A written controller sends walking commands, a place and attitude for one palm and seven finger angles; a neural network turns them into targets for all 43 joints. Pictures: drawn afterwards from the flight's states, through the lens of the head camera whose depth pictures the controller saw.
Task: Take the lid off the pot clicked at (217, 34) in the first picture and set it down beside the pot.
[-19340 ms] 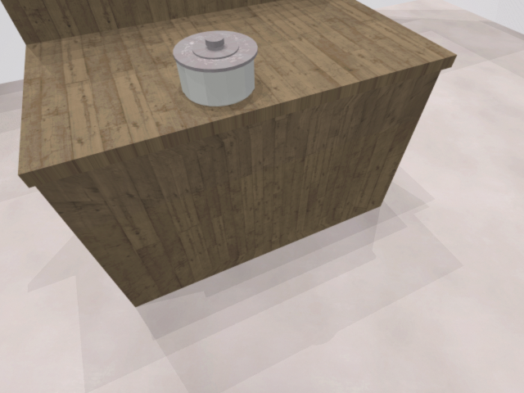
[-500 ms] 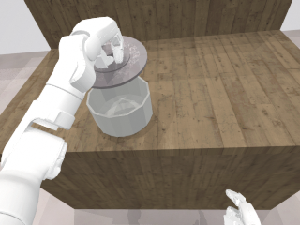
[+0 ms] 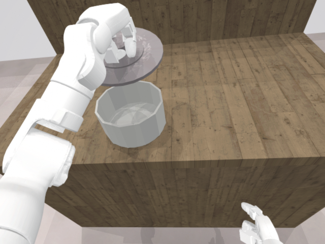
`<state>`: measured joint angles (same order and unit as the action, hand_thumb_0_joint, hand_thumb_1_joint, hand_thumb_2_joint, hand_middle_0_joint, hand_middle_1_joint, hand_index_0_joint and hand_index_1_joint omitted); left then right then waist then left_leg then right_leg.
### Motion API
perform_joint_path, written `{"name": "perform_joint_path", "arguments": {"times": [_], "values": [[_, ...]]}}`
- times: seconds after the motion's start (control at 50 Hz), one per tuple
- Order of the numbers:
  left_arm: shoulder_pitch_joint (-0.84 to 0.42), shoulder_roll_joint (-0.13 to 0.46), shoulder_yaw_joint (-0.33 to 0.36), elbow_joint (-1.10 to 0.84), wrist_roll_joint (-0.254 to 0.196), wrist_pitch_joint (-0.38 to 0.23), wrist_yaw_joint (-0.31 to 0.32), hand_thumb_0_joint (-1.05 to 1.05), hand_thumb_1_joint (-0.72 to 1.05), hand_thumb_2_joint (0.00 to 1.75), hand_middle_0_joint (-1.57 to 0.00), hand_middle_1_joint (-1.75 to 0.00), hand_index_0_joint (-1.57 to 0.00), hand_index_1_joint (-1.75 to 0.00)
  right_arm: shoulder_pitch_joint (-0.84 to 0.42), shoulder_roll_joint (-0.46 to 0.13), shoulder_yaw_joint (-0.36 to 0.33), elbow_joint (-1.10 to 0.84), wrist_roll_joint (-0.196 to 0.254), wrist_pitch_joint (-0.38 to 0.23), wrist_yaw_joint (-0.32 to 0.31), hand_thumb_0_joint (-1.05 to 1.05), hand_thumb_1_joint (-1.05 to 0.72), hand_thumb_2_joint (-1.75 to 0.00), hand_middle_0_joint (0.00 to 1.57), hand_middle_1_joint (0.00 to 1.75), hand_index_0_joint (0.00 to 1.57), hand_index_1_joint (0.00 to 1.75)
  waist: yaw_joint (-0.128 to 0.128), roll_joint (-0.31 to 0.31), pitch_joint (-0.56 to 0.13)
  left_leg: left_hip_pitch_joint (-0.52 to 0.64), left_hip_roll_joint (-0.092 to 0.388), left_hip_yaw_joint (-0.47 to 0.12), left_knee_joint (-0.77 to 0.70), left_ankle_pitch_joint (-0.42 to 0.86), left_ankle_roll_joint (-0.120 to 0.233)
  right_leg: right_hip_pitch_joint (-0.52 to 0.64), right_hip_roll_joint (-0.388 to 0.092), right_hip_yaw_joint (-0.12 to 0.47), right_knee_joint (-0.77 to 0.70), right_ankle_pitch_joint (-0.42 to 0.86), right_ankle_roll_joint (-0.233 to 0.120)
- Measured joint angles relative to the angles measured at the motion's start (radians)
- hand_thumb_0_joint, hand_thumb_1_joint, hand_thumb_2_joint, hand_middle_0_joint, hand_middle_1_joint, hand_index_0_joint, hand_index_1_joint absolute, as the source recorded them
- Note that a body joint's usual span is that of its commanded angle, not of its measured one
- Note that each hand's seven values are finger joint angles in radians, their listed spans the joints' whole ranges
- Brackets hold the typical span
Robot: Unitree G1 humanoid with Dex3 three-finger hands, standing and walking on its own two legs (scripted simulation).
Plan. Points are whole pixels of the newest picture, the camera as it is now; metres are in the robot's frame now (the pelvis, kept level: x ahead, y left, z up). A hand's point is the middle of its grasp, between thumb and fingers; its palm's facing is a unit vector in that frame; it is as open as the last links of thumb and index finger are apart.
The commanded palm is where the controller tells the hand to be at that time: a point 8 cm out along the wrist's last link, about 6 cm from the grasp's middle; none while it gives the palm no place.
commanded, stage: move the lid sideways beside the pot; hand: left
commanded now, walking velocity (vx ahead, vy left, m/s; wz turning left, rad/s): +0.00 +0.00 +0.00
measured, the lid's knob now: (117, 45) +0.49 +0.11 +0.27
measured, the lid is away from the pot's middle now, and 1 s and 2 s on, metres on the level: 0.02 0.11 0.23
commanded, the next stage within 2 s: none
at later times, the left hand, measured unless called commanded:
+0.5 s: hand (90, 51) +0.44 +0.15 +0.28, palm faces -0.08 -0.03 -1.00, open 4.0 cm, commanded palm +0.41 +0.17 +0.36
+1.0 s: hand (67, 53) +0.45 +0.21 +0.28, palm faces -0.13 -0.04 -0.99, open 4.0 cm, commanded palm +0.42 +0.23 +0.36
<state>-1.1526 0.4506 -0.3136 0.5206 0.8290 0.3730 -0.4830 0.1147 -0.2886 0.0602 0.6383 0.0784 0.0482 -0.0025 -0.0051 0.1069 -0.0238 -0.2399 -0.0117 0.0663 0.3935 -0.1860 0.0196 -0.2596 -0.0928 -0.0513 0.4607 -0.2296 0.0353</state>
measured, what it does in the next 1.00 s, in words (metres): stands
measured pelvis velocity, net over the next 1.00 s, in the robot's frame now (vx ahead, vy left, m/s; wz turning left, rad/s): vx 0.00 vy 0.01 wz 0.00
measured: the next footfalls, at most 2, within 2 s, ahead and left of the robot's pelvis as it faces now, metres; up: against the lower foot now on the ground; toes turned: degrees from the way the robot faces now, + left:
none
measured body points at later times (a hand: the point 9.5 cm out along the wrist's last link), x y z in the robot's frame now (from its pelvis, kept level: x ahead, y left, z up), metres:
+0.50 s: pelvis +0.00 +0.00 +0.00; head +0.01 -0.05 +0.45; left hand +0.44 +0.15 +0.34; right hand +0.17 -0.25 -0.11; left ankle +0.01 +0.11 -0.74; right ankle +0.00 -0.14 -0.74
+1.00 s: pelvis +0.00 +0.01 +0.00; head +0.03 -0.03 +0.45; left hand +0.45 +0.21 +0.33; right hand +0.15 -0.24 -0.12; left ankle +0.01 +0.11 -0.74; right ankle +0.00 -0.14 -0.74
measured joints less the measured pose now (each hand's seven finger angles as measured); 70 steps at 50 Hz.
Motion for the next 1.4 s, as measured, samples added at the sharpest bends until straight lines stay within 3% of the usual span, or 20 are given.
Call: {"name": "perform_joint_path", "arguments": {"times": [0.06, 0.24, 0.58, 0.86, 1.08, 1.2, 1.4], "values": [[-0.006, 0.003, -0.014, 0.006, 0.004, 0.004, -0.003, -0.1, 0.22, 1.08, -0.63, -0.69, -1.25, -0.96, 0.006, -0.001, -0.004, 0.0, 0.001, -0.007, -0.004, 0.01, -0.9, -0.9, 0.19, 0.3, 0.2, 0.3, 0.0, -0.002, 0.004, 0.002, 0.001, -0.001, 0.0, 0.001, -0.001, 0.001, 0.001, 0.0, 0.002, -0.001, -0.002], [0.018, 0.035, 0.04, 0.023, 0.022, -0.003, -0.002, -0.11, 0.23, 1.08, -0.63, -0.69, -1.25, -0.96, 0.016, -0.011, -0.004, 0.002, 0.002, -0.006, -0.014, 0.01, -0.9, -0.9, 0.19, 0.3, 0.2, 0.3, -0.007, 0.001, 0.003, 0.008, 0.007, 0.005, -0.005, 0.002, -0.005, 0.002, 0.008, 0.006, 0.0, 0.001, -0.005], [0.048, 0.118, 0.054, 0.002, 0.03, -0.018, -0.075, -0.1, 0.23, 1.08, -0.63, -0.69, -1.25, -0.96, 0.027, -0.021, -0.014, -0.009, 0.012, -0.011, -0.023, 0.01, -0.9, -0.9, 0.19, 0.3, 0.2, 0.3, 0.001, -0.007, 0.017, 0.005, 0.007, -0.01, 0.004, 0.001, -0.004, 0.014, 0.008, -0.009, -0.008, 0.004, -0.005], [0.017, 0.164, 0.08, 0.08, 0.054, -0.058, -0.093, -0.1, 0.23, 1.08, -0.63, -0.69, -1.25, -0.96, 0.043, -0.011, -0.008, -0.011, 0.01, -0.008, -0.026, 0.01, -0.9, -0.9, 0.2, 0.3, 0.2, 0.3, -0.012, -0.019, 0.024, -0.011, 0.003, -0.011, 0.004, 0.004, 0.003, 0.006, 0.004, -0.01, -0.023, 0.015, 0.0], [0.042, 0.233, 0.145, 0.097, 0.072, -0.091, -0.105, -0.1, 0.23, 1.07, -0.63, -0.69, -1.25, -0.96, 0.086, -0.025, -0.021, -0.015, 0.012, 0.012, -0.023, 0.01, -0.9, -0.9, 0.2, 0.3, 0.2, 0.3, -0.028, -0.021, 0.028, -0.018, 0.005, -0.006, 0.004, -0.003, 0.009, 0.007, 0.007, -0.006, -0.046, 0.023, 0.005], [0.079, 0.266, 0.183, 0.054, 0.067, -0.11, -0.114, -0.1, 0.23, 1.07, -0.62, -0.69, -1.25, -0.96, 0.094, -0.032, -0.029, -0.02, 0.013, 0.023, -0.019, 0.01, -0.9, -0.9, 0.2, 0.3, 0.2, 0.3, -0.026, -0.02, 0.029, -0.02, 0.005, -0.007, 0.005, -0.006, 0.011, 0.012, 0.008, -0.006, -0.059, 0.027, 0.008], [0.084, 0.301, 0.191, 0.058, 0.068, -0.128, -0.122, -0.1, 0.23, 1.07, -0.62, -0.69, -1.25, -0.96, 0.068, -0.028, -0.025, -0.031, 0.019, 0.036, -0.022, 0.01, -0.9, -0.9, 0.2, 0.3, 0.2, 0.3, -0.018, -0.025, 0.035, -0.032, 0.002, -0.015, 0.012, -0.005, 0.014, 0.01, 0.006, -0.014, -0.065, 0.032, 0.008]]}}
